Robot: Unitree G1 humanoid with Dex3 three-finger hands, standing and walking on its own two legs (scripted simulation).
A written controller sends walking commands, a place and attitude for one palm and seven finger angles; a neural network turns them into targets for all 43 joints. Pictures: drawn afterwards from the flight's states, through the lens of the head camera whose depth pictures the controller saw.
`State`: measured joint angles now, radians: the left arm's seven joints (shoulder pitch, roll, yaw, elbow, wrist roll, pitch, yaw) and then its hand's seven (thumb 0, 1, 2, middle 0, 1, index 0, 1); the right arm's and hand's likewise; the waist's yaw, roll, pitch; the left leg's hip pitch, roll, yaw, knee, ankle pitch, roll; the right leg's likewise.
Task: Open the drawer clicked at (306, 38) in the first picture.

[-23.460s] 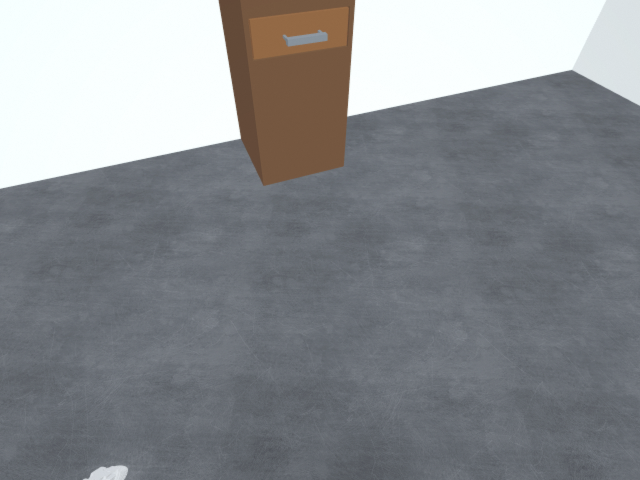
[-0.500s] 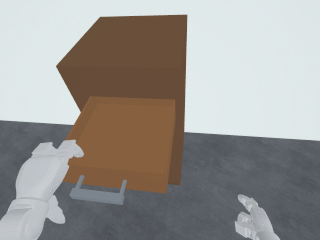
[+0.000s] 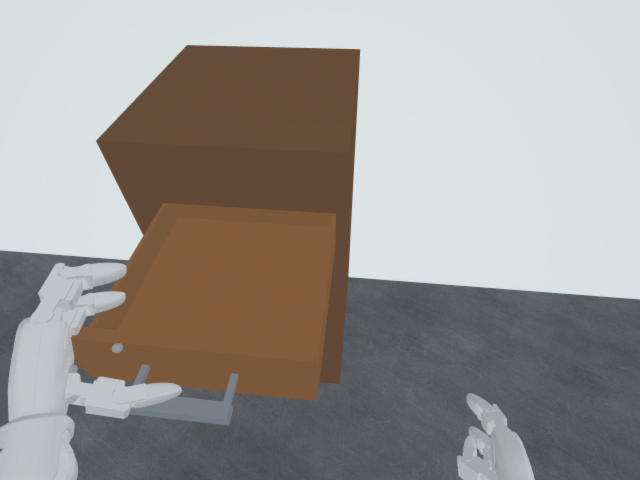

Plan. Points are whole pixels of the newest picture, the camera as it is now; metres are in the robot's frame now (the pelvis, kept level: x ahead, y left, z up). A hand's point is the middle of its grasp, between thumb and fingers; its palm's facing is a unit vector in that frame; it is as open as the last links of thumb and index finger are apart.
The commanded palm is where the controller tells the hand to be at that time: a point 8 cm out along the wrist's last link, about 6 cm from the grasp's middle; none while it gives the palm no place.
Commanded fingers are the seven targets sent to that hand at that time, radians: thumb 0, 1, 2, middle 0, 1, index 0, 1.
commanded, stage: draw the hand back to the body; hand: left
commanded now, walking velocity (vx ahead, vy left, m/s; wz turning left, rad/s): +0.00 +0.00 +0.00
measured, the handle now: (182, 392) +0.25 +0.24 -0.09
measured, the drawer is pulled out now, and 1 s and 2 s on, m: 0.30 0.30 0.30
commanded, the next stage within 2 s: step back with the hand held close in 0.74 s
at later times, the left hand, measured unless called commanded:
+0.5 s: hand (91, 348) +0.19 +0.24 +0.16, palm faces +0.41 -0.81 -0.41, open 9.0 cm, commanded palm +0.13 +0.28 +0.17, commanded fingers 0.00 0.87 0.88 -0.20 -0.32 -0.20 -0.32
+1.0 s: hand (88, 346) +0.18 +0.24 +0.16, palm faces +0.38 -0.80 -0.46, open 7.4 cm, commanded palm +0.12 +0.28 +0.17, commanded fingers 0.00 0.90 0.90 -0.20 -0.30 -0.20 -0.30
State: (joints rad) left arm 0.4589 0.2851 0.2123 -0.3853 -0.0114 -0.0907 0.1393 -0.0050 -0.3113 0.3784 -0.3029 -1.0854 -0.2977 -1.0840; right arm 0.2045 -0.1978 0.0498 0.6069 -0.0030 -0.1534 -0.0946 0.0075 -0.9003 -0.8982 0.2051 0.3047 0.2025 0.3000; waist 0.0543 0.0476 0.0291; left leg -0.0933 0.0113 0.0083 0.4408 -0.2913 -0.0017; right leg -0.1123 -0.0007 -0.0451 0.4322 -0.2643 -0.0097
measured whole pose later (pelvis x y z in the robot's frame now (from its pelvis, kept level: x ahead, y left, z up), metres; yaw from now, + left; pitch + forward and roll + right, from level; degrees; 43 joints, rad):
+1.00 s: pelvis -0.01 +0.00 +0.00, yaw +1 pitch +0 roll -1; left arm 0.57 0.33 0.35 -0.51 -0.05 -0.18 0.11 0.02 0.88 0.90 -0.21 -0.31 -0.21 -0.31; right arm 0.16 -0.23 0.01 0.58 0.01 -0.09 -0.07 0.01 -0.90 -0.90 0.21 0.30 0.20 0.30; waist 0.01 0.07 0.02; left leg -0.19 0.02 -0.01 0.46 -0.27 -0.01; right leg -0.19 0.01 -0.06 0.41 -0.23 -0.02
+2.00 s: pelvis -0.16 -0.01 -0.01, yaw -1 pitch +3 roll -2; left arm 0.63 0.42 0.36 -0.65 -0.07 -0.22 0.12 0.02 0.89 0.90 -0.21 -0.31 -0.21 -0.31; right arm 0.12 -0.20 0.01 0.62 0.02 -0.13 -0.04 0.01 -0.90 -0.90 0.21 0.31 0.21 0.30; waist 0.00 0.05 0.07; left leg -0.51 0.05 -0.03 0.65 -0.22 -0.01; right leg -0.20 0.09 -0.03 0.45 -0.31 -0.05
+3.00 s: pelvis -0.34 -0.05 +0.00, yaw +2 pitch -1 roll +0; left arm 0.63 0.34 0.34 -0.54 -0.03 -0.20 0.14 0.01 0.89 0.90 -0.21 -0.31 -0.21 -0.31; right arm 0.24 -0.20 0.00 0.66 0.01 -0.07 -0.04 0.01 -0.90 -0.90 0.21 0.30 0.20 0.30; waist -0.02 0.00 -0.01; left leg -0.37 0.01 0.05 0.79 -0.38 0.02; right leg -0.27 0.01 -0.10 0.50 -0.22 -0.07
